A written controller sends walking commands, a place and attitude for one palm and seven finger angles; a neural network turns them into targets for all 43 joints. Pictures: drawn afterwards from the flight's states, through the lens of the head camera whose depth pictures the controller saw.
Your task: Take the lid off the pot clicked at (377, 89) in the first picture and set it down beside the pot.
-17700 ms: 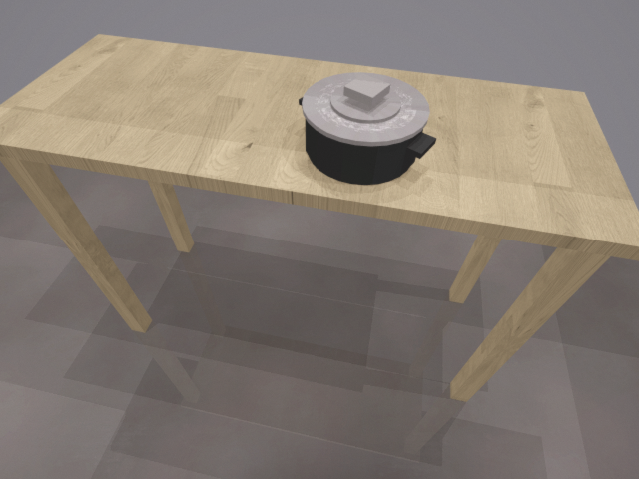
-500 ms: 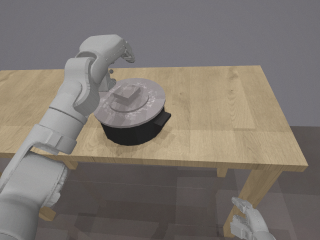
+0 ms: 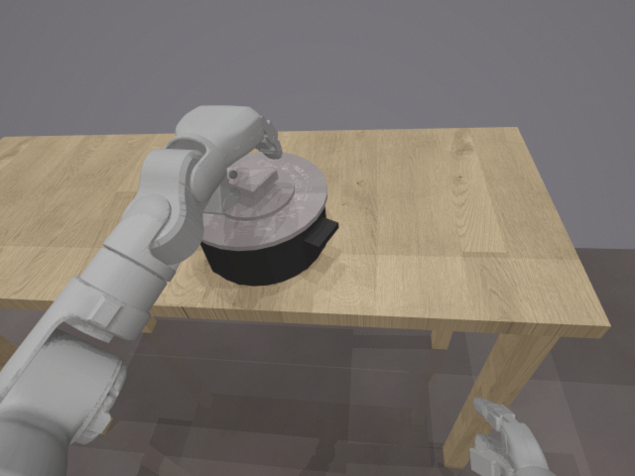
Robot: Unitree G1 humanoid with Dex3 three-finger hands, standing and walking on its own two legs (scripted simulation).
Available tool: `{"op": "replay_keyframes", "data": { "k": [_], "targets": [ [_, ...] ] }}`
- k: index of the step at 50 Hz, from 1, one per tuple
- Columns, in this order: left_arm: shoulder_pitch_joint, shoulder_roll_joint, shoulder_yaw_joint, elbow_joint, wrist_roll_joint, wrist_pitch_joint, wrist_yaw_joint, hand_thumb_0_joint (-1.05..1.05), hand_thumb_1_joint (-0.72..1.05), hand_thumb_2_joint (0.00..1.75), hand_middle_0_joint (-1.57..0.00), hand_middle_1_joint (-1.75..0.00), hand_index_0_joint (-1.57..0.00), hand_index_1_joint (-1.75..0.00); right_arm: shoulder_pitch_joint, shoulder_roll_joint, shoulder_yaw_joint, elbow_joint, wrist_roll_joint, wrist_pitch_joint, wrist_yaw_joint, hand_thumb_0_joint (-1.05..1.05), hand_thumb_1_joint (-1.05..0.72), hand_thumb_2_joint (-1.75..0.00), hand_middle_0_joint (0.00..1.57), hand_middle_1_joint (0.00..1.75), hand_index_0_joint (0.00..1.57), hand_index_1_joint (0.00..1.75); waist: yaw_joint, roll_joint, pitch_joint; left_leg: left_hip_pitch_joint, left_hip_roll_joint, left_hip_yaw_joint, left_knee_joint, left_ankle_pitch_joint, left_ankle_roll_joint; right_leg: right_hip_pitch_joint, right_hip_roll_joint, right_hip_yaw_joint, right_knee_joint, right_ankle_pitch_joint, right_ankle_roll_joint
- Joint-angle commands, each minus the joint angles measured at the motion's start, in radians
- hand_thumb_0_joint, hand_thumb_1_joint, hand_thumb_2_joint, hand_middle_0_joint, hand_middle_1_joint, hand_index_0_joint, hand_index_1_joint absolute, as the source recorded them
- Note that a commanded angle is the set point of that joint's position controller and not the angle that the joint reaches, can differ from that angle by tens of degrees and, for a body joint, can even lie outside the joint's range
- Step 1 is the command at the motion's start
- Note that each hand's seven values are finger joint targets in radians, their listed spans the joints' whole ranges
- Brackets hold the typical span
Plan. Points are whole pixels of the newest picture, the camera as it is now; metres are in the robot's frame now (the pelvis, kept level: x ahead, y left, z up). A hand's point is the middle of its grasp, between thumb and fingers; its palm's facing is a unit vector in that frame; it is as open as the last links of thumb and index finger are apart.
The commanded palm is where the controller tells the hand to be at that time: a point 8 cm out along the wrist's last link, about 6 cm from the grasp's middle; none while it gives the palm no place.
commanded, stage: lower the open fingers around the knob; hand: left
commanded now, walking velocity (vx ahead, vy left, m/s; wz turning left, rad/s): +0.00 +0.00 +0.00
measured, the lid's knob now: (251, 179) +0.47 +0.11 +0.15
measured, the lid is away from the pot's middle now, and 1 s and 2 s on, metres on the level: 0.00 0.01 0.00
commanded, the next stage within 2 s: close the fingers and squeeze the knob in 1.02 s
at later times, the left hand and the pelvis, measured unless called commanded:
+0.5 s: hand (227, 168) +0.44 +0.13 +0.20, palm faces -0.17 -0.06 -0.98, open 10.0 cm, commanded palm +0.40 +0.12 +0.25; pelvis +0.01 +0.00 +0.00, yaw -1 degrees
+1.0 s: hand (238, 184) +0.44 +0.12 +0.17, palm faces -0.21 -0.06 -0.98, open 10.2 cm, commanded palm +0.41 +0.12 +0.23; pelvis +0.01 +0.01 +0.00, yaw +0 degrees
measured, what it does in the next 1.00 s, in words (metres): stands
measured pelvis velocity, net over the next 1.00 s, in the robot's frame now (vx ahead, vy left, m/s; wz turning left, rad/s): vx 0.01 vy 0.01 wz -0.01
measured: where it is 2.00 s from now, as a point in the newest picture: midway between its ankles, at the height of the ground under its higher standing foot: outside the picture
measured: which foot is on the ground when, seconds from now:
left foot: down 0.00-1.00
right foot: down 0.00-1.00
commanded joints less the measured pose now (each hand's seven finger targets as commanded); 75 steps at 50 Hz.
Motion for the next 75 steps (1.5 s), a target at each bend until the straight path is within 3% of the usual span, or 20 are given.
{"op": "replay_keyframes", "data": {
  "k": [1,5,9,11,15,19,22,24,28,30,33,37,39,41,43,50,55,57,69,75],
  "targets": [
    [-0.742,0.35,0.299,-0.076,0.038,-0.007,0.09,0.0,-0.38,1.66,-0.87,-0.08,-0.87,-0.08,-0.119,-0.074,-0.013,-0.117,-0.011,-0.089,-0.029,0.0,-0.9,-0.9,0.2,0.3,0.2,0.3,-0.007,-0.073,-0.369,0.127,-0.016,-0.03,-0.059,0.149,0.028,0.109,0.035,0.006,-0.062,0.23,-0.034],
    [-0.392,0.165,0.214,0.208,0.003,0.008,0.053,0.0,-0.38,1.66,-0.87,-0.08,-0.87,-0.08,-0.116,-0.101,-0.024,-0.112,-0.007,-0.051,-0.016,0.0,-0.9,-0.9,0.2,0.3,0.2,0.3,0.003,-0.187,-0.2,0.04,-0.002,-0.012,-0.067,0.09,0.017,0.043,0.02,-0.008,-0.089,0.184,-0.03],
    [-0.412,-0.035,0.043,-0.053,0.0,0.006,0.019,0.0,-0.38,1.66,-0.87,-0.08,-0.87,-0.08,-0.198,-0.075,-0.028,-0.194,0.0,-0.032,0.02,0.0,-0.9,-0.9,0.2,0.3,0.2,0.3,-0.006,-0.132,-0.338,0.128,-0.007,-0.007,-0.036,0.163,0.024,0.06,0.018,-0.013,-0.061,0.247,-0.031],
    [-0.535,0.095,0.124,-0.205,0.002,-0.009,0.03,0.0,-0.38,1.66,-0.87,-0.08,-0.87,-0.08,-0.196,-0.073,-0.033,-0.209,-0.001,-0.04,0.021,0.0,-0.9,-0.9,0.2,0.3,0.2,0.3,-0.009,-0.113,-0.434,0.163,-0.01,-0.016,-0.027,0.198,0.034,0.119,0.022,0.003,-0.053,0.29,-0.03],
    [-0.761,0.422,0.368,-0.144,0.017,-0.012,0.07,0.0,-0.38,1.66,-0.87,-0.08,-0.87,-0.08,-0.117,-0.103,-0.032,-0.13,-0.021,-0.067,-0.024,0.0,-0.9,-0.9,0.2,0.3,0.2,0.3,-0.014,-0.103,-0.415,0.14,-0.018,-0.032,-0.037,0.189,0.043,0.164,0.026,0.022,-0.064,0.327,-0.031],
    [-0.501,0.171,0.206,0.152,0.022,0.009,0.056,0.0,-0.38,1.66,-0.87,-0.08,-0.87,-0.08,-0.101,-0.082,-0.019,-0.104,-0.014,-0.062,-0.022,0.0,-0.9,-0.9,0.2,0.3,0.2,0.3,-0.004,-0.167,-0.243,0.075,-0.007,-0.02,-0.063,0.152,0.023,0.066,0.028,-0.01,-0.072,0.261,-0.031],
    [-0.275,0.01,0.108,0.138,0.0,0.006,0.029,0.0,-0.38,1.66,-0.87,-0.08,-0.87,-0.08,-0.144,-0.085,-0.023,-0.159,-0.006,-0.045,0.006,0.0,-0.9,-0.9,0.2,0.3,0.2,0.3,0.007,-0.161,-0.264,0.079,-0.006,-0.003,-0.046,0.17,0.018,0.07,0.023,-0.015,-0.062,0.281,-0.028],
    [-0.352,-0.044,0.05,-0.03,-0.002,0.006,0.022,0.0,-0.38,1.66,-0.87,-0.08,-0.87,-0.08,-0.173,-0.081,-0.033,-0.186,-0.003,-0.03,0.022,0.0,-0.9,-0.9,0.2,0.3,0.2,0.3,-0.01,-0.135,-0.319,0.128,-0.006,-0.008,-0.034,0.195,0.025,0.062,0.025,-0.018,-0.06,0.29,-0.032],
    [-0.687,0.237,0.225,-0.231,0.026,-0.01,0.056,0.0,-0.38,1.66,-0.87,-0.08,-0.87,-0.08,-0.138,-0.079,-0.039,-0.17,-0.012,-0.054,0.001,0.0,-0.9,-0.9,0.2,0.3,0.2,0.3,-0.023,-0.102,-0.464,0.193,-0.018,-0.032,-0.024,0.252,0.045,0.16,0.036,0.012,-0.048,0.375,-0.032],
    [-0.633,0.342,0.323,-0.092,0.031,-0.002,0.084,0.0,-0.38,1.66,-0.87,-0.08,-0.87,-0.08,-0.1,-0.102,-0.04,-0.124,-0.023,-0.056,-0.012,0.0,-0.9,-0.9,0.2,0.3,0.2,0.3,-0.015,-0.09,-0.404,0.142,-0.016,-0.034,-0.029,0.229,0.04,0.153,0.033,0.015,-0.055,0.359,-0.037],
    [-0.401,0.073,0.139,0.168,0.014,0.017,0.063,0.0,-0.38,1.66,-0.87,-0.08,-0.87,-0.08,-0.099,-0.083,-0.022,-0.108,-0.005,-0.042,-0.007,0.0,-0.9,-0.9,0.2,0.3,0.2,0.3,-0.02,-0.17,-0.193,0.063,-0.003,-0.021,-0.063,0.13,0.018,0.022,0.037,-0.028,-0.073,0.228,-0.03],
    [-0.367,-0.029,0.06,-0.008,0.004,0.003,0.047,0.0,-0.38,1.66,-0.87,-0.08,-0.87,-0.08,-0.159,-0.077,-0.033,-0.174,-0.008,-0.028,0.016,0.0,-0.9,-0.9,0.2,0.3,0.2,0.3,-0.014,-0.113,-0.328,0.136,-0.009,-0.02,-0.033,0.196,0.024,0.063,0.03,-0.02,-0.054,0.283,-0.038],
    [-0.518,0.012,0.068,-0.126,0.012,0.001,0.054,0.0,-0.38,1.66,-0.87,-0.08,-0.87,-0.08,-0.152,-0.072,-0.043,-0.176,-0.01,-0.03,0.017,0.0,-0.9,-0.9,0.2,0.3,0.2,0.3,-0.033,-0.09,-0.392,0.186,-0.009,-0.03,-0.021,0.234,0.033,0.075,0.036,-0.013,-0.052,0.314,-0.037],
    [-0.563,0.174,0.192,-0.073,0.042,0.0,0.084,0.0,-0.38,1.66,-0.87,-0.08,-0.87,-0.08,-0.112,-0.083,-0.043,-0.146,-0.018,-0.034,0.006,0.0,-0.9,-0.9,0.2,0.3,0.2,0.3,-0.027,-0.109,-0.417,0.165,-0.01,-0.034,-0.022,0.232,0.037,0.114,0.043,0.0,-0.049,0.327,-0.038],
    [-0.535,0.225,0.246,0.071,0.054,0.01,0.096,0.0,-0.38,1.66,-0.87,-0.08,-0.87,-0.08,-0.09,-0.088,-0.028,-0.112,-0.016,-0.035,-0.012,0.0,-0.9,-0.9,0.2,0.3,0.2,0.3,-0.02,-0.134,-0.338,0.111,-0.011,-0.028,-0.04,0.183,0.029,0.098,0.042,-0.007,-0.053,0.292,-0.037],
    [-0.446,0.017,0.102,-0.059,-0.002,-0.012,0.08,0.0,-0.38,1.66,-0.87,-0.08,-0.87,-0.08,-0.123,-0.077,-0.048,-0.159,-0.018,-0.034,0.014,0.0,-0.9,-0.9,0.2,0.3,0.2,0.3,-0.024,-0.089,-0.403,0.183,-0.002,-0.04,-0.012,0.324,0.032,0.094,0.03,-0.012,-0.04,0.377,-0.044],
    [-0.464,0.178,0.233,-0.021,0.008,0.002,0.09,0.0,-0.38,1.66,-0.87,-0.08,-0.87,-0.08,-0.105,-0.098,-0.045,-0.133,-0.02,-0.028,0.008,0.0,-0.9,-0.9,0.2,0.3,0.2,0.3,-0.017,-0.153,-0.346,0.124,-0.008,-0.036,-0.028,0.241,0.035,0.116,0.035,-0.009,-0.056,0.36,-0.04],
    [-0.463,0.114,0.174,0.042,0.025,0.008,0.085,0.0,-0.28,1.4,-0.83,-0.08,-0.83,-0.08,-0.116,-0.079,-0.032,-0.132,-0.015,-0.031,0.0,0.0,-0.9,-0.9,0.2,0.3,0.2,0.3,-0.02,-0.169,-0.299,0.107,-0.011,-0.026,-0.037,0.221,0.032,0.091,0.038,-0.014,-0.056,0.342,-0.035],
    [-0.482,0.116,0.168,0.004,0.027,0.004,0.09,0.0,-0.13,1.34,-0.92,-0.08,-0.92,-0.08,-0.121,-0.08,-0.034,-0.135,-0.013,-0.031,-0.001,0.0,-0.9,-0.9,0.2,0.3,0.2,0.3,-0.018,-0.137,-0.337,0.124,-0.011,-0.027,-0.041,0.191,0.031,0.094,0.036,-0.009,-0.059,0.306,-0.035],
    [-0.43,0.131,0.193,0.028,0.012,-0.002,0.091,0.0,-0.05,1.29,-0.79,-0.46,-0.79,-0.46,-0.116,-0.091,-0.041,-0.136,-0.016,-0.029,0.0,0.0,-0.9,-0.9,0.2,0.3,0.2,0.3,-0.017,-0.137,-0.332,0.116,-0.009,-0.029,-0.033,0.19,0.032,0.098,0.031,-0.006,-0.063,0.306,-0.038]
  ]
}}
